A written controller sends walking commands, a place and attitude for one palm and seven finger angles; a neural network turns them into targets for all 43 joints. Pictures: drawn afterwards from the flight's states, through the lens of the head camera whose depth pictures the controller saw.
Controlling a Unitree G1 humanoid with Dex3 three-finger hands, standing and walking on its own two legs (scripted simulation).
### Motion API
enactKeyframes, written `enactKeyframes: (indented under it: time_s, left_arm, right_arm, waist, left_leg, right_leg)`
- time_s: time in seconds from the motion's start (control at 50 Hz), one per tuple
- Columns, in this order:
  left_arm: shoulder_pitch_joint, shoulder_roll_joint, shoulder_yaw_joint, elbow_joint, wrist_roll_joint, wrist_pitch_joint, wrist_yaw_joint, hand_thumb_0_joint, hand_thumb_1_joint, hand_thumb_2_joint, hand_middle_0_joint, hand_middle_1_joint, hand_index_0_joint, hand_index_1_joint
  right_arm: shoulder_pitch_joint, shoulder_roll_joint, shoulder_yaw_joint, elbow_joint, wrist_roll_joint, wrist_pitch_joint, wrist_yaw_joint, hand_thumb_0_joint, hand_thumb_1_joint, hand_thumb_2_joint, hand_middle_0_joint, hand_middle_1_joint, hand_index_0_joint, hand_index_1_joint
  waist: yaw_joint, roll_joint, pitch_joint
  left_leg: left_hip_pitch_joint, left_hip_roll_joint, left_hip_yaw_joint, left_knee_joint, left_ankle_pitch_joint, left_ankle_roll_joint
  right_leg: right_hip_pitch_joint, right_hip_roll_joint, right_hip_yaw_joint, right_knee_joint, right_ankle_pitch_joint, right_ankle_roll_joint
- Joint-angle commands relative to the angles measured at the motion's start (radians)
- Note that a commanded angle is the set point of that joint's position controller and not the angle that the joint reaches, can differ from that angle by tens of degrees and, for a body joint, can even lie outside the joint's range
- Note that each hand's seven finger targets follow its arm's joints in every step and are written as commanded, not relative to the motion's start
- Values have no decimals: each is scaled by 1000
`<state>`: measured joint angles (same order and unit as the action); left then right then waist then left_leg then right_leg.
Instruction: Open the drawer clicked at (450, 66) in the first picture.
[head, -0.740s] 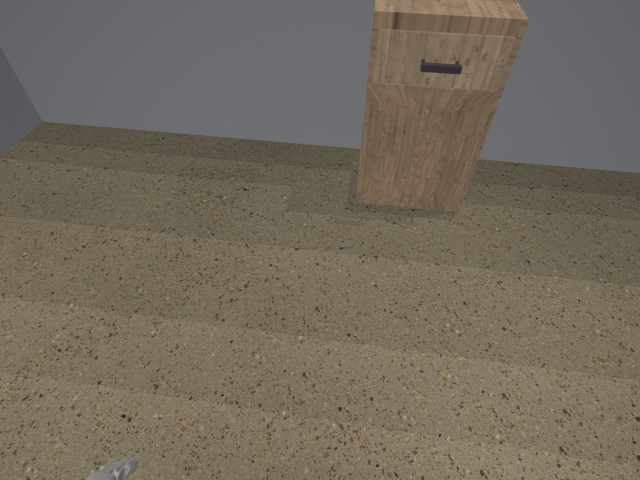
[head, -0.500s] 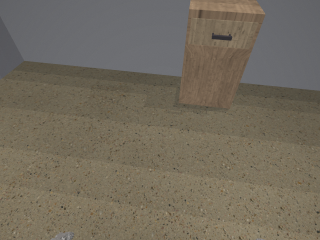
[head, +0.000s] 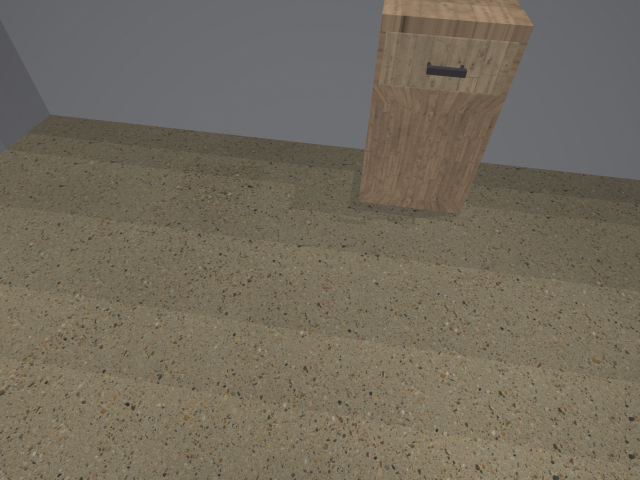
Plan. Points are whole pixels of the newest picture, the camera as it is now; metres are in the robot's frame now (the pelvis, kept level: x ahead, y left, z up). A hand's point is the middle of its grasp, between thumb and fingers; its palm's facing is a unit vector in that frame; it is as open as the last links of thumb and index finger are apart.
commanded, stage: stand and wait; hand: left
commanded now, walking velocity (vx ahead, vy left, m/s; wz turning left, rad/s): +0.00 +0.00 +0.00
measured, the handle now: (445, 68) +1.43 -0.36 -0.09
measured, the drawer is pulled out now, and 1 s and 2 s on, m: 0.00 0.00 0.00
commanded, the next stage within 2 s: look at it before walking up in 0.08 s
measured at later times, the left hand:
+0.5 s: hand out of the picture +0.06 +0.25 -0.16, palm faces -0.03 -0.95 -0.32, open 7.4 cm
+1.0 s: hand out of the picture +0.08 +0.23 -0.16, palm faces -0.06 -0.95 -0.32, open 7.4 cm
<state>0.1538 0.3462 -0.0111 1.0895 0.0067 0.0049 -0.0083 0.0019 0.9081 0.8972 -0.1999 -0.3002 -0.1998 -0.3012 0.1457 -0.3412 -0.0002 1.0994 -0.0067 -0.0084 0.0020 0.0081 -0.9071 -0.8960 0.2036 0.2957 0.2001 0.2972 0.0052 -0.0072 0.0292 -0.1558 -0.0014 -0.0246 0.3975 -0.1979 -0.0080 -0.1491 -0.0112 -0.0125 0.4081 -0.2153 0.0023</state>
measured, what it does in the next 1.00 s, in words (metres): stands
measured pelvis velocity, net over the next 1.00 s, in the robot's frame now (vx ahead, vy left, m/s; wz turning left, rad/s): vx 0.01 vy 0.00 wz -0.06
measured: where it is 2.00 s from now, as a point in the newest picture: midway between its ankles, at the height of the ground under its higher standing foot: outside the picture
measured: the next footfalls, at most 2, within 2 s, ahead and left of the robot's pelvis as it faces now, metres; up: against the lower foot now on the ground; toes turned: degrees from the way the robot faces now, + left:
left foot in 1.80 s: +0.29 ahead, +0.05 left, +0.00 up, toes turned -24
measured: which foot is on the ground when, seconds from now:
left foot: down 0.00-1.00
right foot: down 0.00-1.00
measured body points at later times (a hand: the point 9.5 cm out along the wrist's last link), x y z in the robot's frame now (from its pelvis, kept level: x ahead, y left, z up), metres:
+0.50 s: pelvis +0.00 +0.00 +0.00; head +0.01 +0.00 +0.45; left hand +0.07 +0.30 -0.13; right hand +0.08 -0.30 -0.13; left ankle +0.01 +0.13 -0.74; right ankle +0.01 -0.12 -0.74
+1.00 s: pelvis +0.01 +0.00 +0.00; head +0.02 +0.00 +0.45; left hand +0.09 +0.28 -0.14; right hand +0.10 -0.29 -0.14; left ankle +0.01 +0.13 -0.74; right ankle +0.01 -0.12 -0.74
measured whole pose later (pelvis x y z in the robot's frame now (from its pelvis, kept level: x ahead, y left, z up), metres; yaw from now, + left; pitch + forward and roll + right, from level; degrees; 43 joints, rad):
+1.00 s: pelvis +0.01 +0.00 +0.00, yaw -3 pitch -1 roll +0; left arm 0.17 0.31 0.00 1.04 0.01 0.04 0.00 0.00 0.91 0.90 -0.20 -0.30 -0.20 -0.30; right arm 0.11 -0.30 -0.01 1.05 -0.01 0.01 -0.02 0.01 -0.91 -0.90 0.20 0.30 0.20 0.30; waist 0.02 -0.01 0.04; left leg -0.18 0.02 0.03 0.44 -0.25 -0.02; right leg -0.20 0.01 0.04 0.47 -0.25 0.00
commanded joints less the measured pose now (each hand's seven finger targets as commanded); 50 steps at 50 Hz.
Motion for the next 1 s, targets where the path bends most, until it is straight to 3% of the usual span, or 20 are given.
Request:
enactKeyframes:
  time_s: [0.0, 0.12, 0.24, 0.6, 0.8, 0.82, 0.88, 0.98]
  left_arm:
    - [-52, 202, 45, -67, 4, -26, 17, 0, 900, 900, -200, -300, -200, -300]
    - [-52, 200, 44, -66, 6, -24, 16, 0, 900, 900, -200, -300, -200, -300]
    - [-50, 201, 45, -67, 6, -25, 16, 0, 900, 900, -200, -300, -200, -300]
    - [-47, 201, 43, -60, 4, -30, 19, 0, 900, 900, -200, -300, -200, -300]
    - [-52, 205, 44, -65, 5, -29, 18, 0, 900, 900, -200, -300, -200, -300]
    - [-55, 199, 46, -71, 5, -25, 18, 0, 900, 900, -200, -300, -200, -300]
    - [3, 95, 33, -76, 4, 8, 24, 0, 900, 900, -200, -300, -200, -300]
    - [27, 94, 56, -138, 11, 33, 16, 0, 900, 900, -200, -300, -200, -300]
  right_arm:
    - [-63, -206, -36, -63, -3, -27, -15, 0, -900, -900, 200, 300, 200, 300]
    - [-61, -205, -36, -59, -3, -26, -13, 0, -900, -900, 200, 300, 200, 300]
    - [-57, -204, -37, -58, -2, -25, -12, 0, -900, -900, 200, 300, 200, 300]
    - [-67, -206, -34, -53, 0, -29, -14, 0, -900, -900, 200, 300, 200, 300]
    - [-79, -208, -33, -55, -1, -28, -17, 0, -900, -900, 200, 300, 200, 300]
    - [-70, -204, -35, -57, -2, -26, -19, 0, -900, -900, 200, 300, 200, 300]
    - [-5, -86, -19, -58, -4, -4, -27, 0, -900, -900, 200, 300, 200, 300]
    - [15, -110, -51, -118, -7, 15, -38, 0, -900, -900, 200, 300, 200, 300]
  waist:
    - [0, -1, -38]
    - [0, 8, -13]
    - [0, 6, -34]
    - [-1, 10, -74]
    - [0, 2, -64]
    - [-3, 2, -71]
    - [-6, 4, -65]
    - [-11, 28, -49]
  left_leg:
    - [-19, 111, -99, -81, 69, 39]
    - [-36, 109, -108, -97, 29, 41]
    - [-27, 110, -108, -91, 38, 40]
    - [25, 119, -95, -76, 176, 36]
    - [45, 122, -84, -77, 192, 34]
    - [57, 125, -72, -60, 206, 32]
    - [52, 133, -19, -3, 227, 13]
    - [35, 178, -9, 35, 176, 33]
  right_leg:
    - [-13, -109, 108, -93, 8, -34]
    - [-30, -106, 112, -102, -30, -33]
    - [-25, -108, 110, -102, -29, -33]
    - [19, -116, 96, -86, 127, -32]
    - [13, -115, 102, -91, 161, -33]
    - [5, -111, 108, -78, 191, -35]
    - [-37, -105, 119, -15, 267, -22]
    - [-145, -59, 128, 110, 249, -22]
